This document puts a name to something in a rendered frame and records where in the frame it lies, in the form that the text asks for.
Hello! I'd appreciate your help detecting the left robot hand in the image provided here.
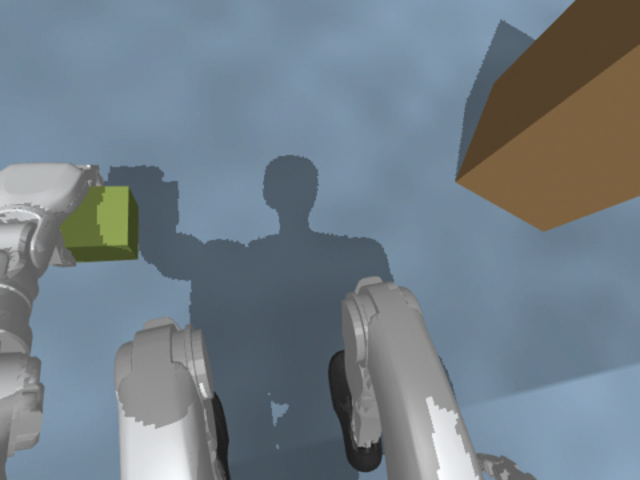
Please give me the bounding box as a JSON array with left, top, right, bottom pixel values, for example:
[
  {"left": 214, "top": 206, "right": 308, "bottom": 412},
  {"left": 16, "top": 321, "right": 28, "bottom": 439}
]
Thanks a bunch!
[{"left": 0, "top": 162, "right": 105, "bottom": 267}]

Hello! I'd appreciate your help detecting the left robot arm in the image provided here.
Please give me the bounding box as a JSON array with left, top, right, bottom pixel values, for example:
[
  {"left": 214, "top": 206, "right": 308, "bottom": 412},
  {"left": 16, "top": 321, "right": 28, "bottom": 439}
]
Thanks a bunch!
[{"left": 0, "top": 205, "right": 60, "bottom": 480}]

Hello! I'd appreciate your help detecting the right robot hand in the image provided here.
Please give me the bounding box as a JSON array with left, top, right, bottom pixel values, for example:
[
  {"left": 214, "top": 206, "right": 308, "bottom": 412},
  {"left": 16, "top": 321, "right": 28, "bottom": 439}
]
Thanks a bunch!
[{"left": 476, "top": 453, "right": 537, "bottom": 480}]

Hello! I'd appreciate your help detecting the left robot foot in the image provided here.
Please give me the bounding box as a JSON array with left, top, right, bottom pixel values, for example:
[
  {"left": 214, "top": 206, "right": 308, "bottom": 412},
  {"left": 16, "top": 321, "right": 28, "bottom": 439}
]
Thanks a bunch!
[{"left": 211, "top": 392, "right": 231, "bottom": 480}]

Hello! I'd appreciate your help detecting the right robot foot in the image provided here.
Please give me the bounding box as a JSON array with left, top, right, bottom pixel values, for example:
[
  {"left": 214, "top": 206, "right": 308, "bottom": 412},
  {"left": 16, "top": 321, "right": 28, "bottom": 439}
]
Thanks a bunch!
[{"left": 328, "top": 350, "right": 382, "bottom": 472}]

